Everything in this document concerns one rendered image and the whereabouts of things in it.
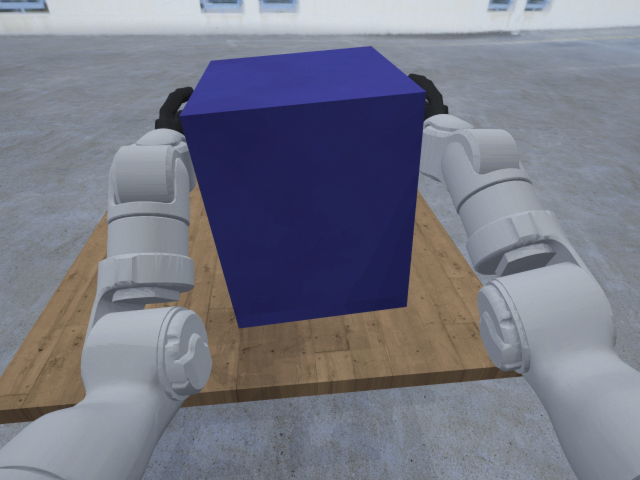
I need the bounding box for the right robot upper arm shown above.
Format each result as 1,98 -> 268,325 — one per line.
477,262 -> 640,480

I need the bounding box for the right robot hand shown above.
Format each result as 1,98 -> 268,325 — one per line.
408,74 -> 448,121

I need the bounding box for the robot left forearm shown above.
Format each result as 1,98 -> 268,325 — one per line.
81,129 -> 196,390

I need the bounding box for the robot right forearm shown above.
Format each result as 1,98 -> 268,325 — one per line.
419,114 -> 617,345

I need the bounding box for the left robot hand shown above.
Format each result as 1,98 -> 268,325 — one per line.
155,87 -> 195,172

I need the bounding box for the carton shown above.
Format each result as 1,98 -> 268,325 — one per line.
179,46 -> 426,328

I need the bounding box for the left robot upper arm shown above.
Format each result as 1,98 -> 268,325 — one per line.
0,306 -> 212,480

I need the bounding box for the table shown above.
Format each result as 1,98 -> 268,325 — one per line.
0,174 -> 523,424

